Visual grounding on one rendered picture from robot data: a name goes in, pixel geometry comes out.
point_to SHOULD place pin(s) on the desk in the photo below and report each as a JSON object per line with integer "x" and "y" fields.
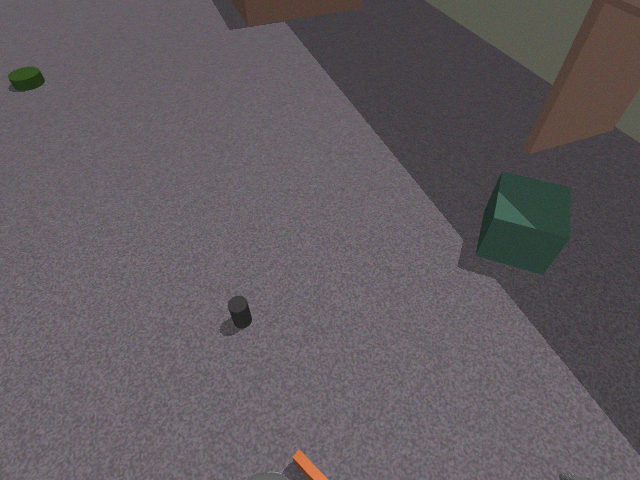
{"x": 598, "y": 80}

